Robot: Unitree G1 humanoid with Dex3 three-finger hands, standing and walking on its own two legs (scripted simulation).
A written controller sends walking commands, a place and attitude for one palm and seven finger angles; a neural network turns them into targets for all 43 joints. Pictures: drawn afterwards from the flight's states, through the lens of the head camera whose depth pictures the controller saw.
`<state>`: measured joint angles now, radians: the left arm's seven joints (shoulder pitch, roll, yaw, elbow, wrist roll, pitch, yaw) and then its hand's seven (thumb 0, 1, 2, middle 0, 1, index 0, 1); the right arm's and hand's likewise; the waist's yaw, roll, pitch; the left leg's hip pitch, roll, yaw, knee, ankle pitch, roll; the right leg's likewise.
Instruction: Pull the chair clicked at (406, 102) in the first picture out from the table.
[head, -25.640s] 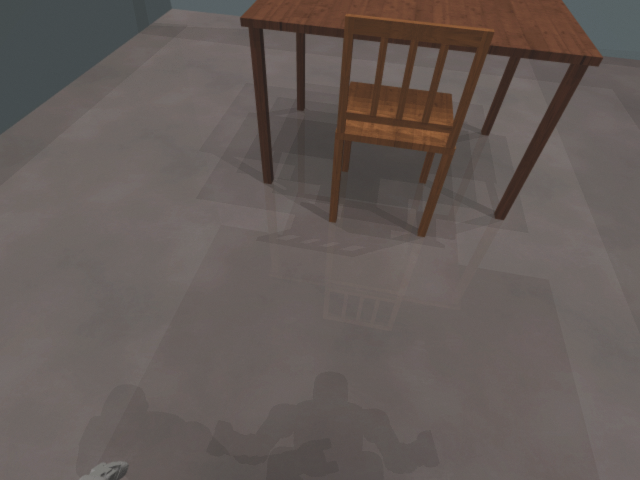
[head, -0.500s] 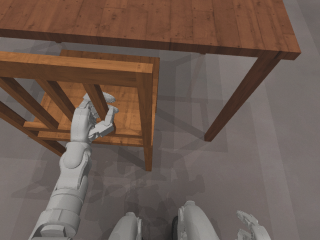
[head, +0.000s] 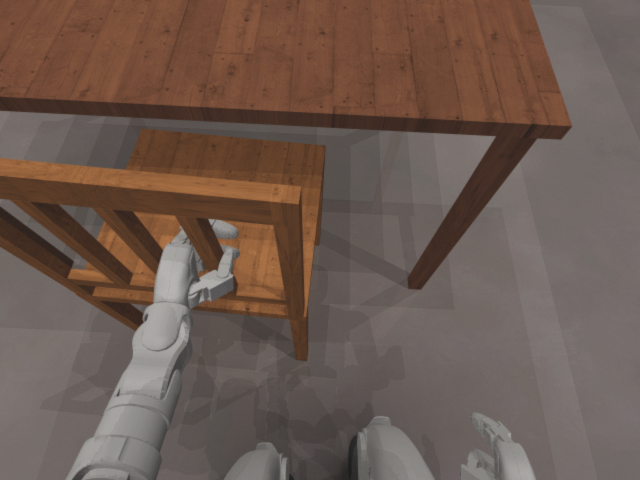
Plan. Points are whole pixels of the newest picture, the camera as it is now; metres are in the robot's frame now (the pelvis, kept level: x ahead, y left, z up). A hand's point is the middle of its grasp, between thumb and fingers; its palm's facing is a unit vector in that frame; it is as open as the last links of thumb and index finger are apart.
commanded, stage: step backward, pulling the chair out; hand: left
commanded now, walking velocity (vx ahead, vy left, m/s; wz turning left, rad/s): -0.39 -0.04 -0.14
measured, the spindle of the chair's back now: (149, 251) +0.41 +0.22 -0.04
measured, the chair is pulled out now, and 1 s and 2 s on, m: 0.03 0.16 0.19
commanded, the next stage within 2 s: none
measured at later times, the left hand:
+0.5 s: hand (240, 311) +0.32 +0.09 -0.02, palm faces -0.09 -0.99 -0.12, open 5.3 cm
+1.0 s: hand (249, 364) +0.25 +0.08 -0.02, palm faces -0.10 -0.98 -0.15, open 5.4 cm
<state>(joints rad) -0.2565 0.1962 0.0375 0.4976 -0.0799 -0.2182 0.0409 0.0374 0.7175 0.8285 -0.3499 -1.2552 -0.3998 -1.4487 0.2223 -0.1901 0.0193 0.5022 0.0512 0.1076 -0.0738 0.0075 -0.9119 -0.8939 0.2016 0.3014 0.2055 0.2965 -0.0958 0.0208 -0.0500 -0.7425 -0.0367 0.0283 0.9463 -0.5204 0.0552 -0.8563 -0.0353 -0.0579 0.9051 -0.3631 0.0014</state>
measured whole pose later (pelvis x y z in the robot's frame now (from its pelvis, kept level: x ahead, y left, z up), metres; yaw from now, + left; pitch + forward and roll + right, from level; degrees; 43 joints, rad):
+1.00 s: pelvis -0.07 +0.00 +0.04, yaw -4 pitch +3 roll +2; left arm -0.31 0.12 -0.07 0.91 -0.07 -0.25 0.10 0.07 0.68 0.81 -0.35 -1.18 -0.50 -1.45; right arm 0.26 -0.24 0.02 0.66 0.07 0.09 -0.14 0.01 -0.91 -0.89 0.20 0.30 0.21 0.30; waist -0.04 0.00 0.06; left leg -0.39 -0.04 0.11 0.61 -0.28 0.05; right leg -0.53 -0.03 0.01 0.59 -0.12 0.00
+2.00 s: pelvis -0.12 +0.02 +0.04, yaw -6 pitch +3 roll +1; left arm -0.27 0.15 -0.08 0.75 -0.04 -0.15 0.09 0.07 0.68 0.80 -0.31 -1.24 -0.50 -1.45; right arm 0.22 -0.22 0.00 0.63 0.02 0.10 -0.13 0.01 -0.91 -0.89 0.20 0.30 0.20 0.30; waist -0.05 -0.04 0.09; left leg -0.31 0.03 0.07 0.60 -0.34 -0.02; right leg -0.48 -0.06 -0.01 0.62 -0.17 0.01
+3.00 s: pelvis -0.28 +0.06 +0.05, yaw -9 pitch +2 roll -1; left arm -0.26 0.13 -0.11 0.71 -0.03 -0.11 0.08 0.08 0.70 0.80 -0.29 -1.26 -0.50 -1.45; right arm 0.15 -0.23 0.00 0.64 0.00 0.08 -0.11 0.01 -0.91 -0.89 0.20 0.30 0.20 0.30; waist -0.03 -0.01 0.13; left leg -0.33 0.03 0.00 0.51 -0.23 -0.01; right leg -0.41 -0.03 -0.04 0.69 -0.38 0.01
